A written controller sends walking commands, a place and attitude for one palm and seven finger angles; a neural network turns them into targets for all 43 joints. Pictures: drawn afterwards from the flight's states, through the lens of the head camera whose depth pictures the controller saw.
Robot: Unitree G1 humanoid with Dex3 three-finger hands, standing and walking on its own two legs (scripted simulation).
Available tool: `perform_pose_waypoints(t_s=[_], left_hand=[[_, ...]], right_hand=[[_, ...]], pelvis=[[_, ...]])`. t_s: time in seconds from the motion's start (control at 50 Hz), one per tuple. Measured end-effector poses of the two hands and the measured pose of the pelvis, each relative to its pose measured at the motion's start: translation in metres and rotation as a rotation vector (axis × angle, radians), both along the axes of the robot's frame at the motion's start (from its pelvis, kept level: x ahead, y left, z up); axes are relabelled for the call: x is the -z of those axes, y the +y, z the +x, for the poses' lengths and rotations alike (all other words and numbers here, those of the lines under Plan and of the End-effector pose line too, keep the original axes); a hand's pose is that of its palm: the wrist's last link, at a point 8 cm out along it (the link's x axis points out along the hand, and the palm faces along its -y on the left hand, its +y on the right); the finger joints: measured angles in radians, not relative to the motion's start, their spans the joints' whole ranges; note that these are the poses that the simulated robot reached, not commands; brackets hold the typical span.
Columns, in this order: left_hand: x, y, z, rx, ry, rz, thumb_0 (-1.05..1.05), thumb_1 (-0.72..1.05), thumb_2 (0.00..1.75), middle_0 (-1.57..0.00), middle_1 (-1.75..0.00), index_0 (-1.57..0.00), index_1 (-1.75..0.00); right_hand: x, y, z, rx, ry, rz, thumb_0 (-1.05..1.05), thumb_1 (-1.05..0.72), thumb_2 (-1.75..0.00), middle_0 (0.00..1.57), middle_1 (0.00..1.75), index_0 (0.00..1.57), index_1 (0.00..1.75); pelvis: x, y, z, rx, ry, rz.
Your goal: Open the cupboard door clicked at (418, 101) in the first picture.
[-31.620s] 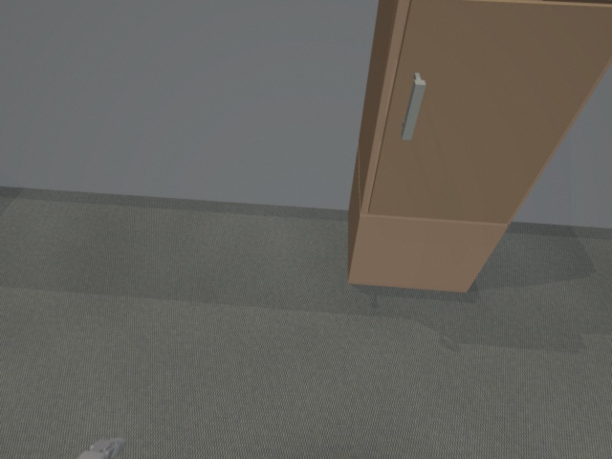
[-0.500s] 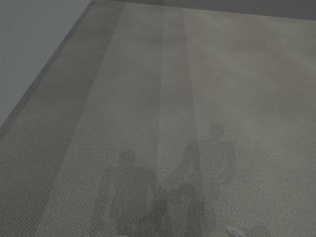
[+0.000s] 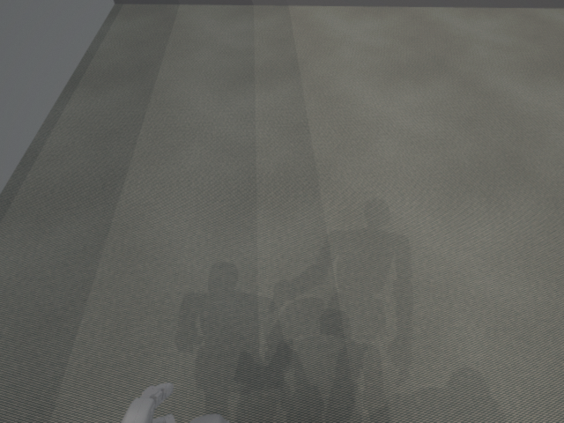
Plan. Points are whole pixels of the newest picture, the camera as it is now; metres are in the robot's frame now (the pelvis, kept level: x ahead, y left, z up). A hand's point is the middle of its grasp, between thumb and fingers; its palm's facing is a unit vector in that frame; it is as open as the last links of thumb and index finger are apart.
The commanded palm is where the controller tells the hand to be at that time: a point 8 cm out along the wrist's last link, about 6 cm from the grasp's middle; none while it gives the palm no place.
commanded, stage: turn to face it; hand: left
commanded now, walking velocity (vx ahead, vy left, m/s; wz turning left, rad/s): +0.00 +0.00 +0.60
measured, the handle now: out of the picture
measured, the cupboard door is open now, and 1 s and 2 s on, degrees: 42 42 42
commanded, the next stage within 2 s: none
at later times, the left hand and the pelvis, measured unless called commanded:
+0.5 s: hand out of the picture +0.10 +0.23 -0.16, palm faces +0.30 -0.90 -0.30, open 7.4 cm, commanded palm none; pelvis +0.06 -0.02 -0.01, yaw +17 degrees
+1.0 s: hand out of the picture +0.00 +0.18 -0.18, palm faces +0.59 -0.77 -0.23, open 7.4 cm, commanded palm none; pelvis +0.07 -0.02 +0.00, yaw +35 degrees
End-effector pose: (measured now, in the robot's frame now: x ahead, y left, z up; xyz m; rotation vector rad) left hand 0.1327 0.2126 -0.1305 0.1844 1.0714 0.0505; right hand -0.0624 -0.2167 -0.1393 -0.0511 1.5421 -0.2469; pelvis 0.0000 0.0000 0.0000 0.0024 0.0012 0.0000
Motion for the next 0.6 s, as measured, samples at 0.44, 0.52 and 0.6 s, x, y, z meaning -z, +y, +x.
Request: perform_pose_waypoints(t_s=[0.44,0.52,0.6], left_hand=[[-0.005,0.063,-0.051,-0.360,0.121,0.083,0.01,0.92,0.89,-0.20,-0.29,-0.19,-0.30],[-0.009,0.050,-0.061,-0.400,0.095,0.132,0.00,0.91,0.89,-0.20,-0.30,-0.19,-0.30],[-0.016,0.028,-0.084,-0.455,0.131,0.127,0.00,0.91,0.89,-0.20,-0.30,-0.20,-0.30]], right_hand=[[-0.011,-0.019,0.226,-0.395,-0.265,-0.061,0.00,-0.91,-0.90,0.21,0.30,0.20,0.30],[0.004,-0.038,0.257,-0.431,-0.275,-0.039,0.00,-0.91,-0.90,0.21,0.30,0.20,0.30],[0.000,-0.044,0.290,-0.490,-0.285,-0.028,0.01,-0.91,-0.90,0.20,0.30,0.20,0.30]], pelvis=[[-0.001,-0.003,0.055,-0.248,0.041,-0.027],[0.008,-0.023,0.062,-0.296,0.040,0.000],[0.002,-0.031,0.067,-0.357,0.027,0.011]])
